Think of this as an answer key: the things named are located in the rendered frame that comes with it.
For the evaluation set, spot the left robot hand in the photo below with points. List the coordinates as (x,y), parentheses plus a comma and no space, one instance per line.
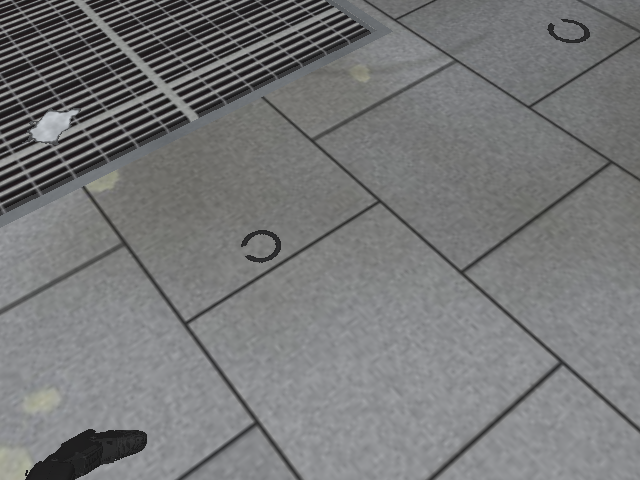
(88,450)

